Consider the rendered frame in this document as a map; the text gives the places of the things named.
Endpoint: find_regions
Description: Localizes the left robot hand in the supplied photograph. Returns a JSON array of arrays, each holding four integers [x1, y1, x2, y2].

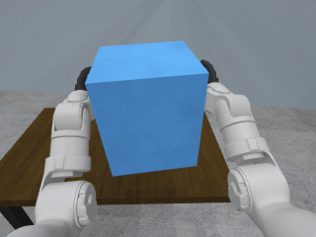
[[74, 66, 92, 91]]

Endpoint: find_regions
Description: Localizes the robot left upper arm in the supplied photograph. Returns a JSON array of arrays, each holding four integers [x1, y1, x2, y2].
[[6, 180, 98, 237]]

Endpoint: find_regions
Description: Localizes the robot right upper arm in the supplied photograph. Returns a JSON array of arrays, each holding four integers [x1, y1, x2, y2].
[[227, 162, 316, 237]]

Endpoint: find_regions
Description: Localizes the carton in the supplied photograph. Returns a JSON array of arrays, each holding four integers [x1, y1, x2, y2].
[[85, 40, 209, 177]]

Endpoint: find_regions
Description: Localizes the robot left forearm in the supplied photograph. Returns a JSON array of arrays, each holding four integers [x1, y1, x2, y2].
[[35, 90, 95, 222]]

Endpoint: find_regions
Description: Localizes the robot right forearm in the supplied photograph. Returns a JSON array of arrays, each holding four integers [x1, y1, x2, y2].
[[204, 82, 290, 199]]

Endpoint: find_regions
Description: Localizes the right robot hand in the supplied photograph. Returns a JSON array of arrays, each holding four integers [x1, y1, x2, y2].
[[200, 59, 219, 84]]

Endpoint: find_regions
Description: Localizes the table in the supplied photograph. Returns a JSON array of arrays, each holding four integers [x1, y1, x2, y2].
[[0, 108, 231, 230]]

